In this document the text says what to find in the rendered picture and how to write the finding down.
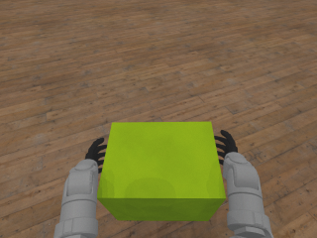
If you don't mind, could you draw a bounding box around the carton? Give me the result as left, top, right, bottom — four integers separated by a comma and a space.
97, 121, 226, 221

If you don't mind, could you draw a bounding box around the left robot hand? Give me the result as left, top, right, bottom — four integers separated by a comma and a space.
85, 138, 107, 174

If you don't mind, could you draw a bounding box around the right robot hand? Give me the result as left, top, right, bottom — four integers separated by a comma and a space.
214, 130, 238, 166

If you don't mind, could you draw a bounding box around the robot right forearm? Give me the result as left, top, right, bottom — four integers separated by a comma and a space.
222, 152, 274, 238

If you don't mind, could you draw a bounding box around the robot left forearm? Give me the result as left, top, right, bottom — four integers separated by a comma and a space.
53, 159, 99, 238

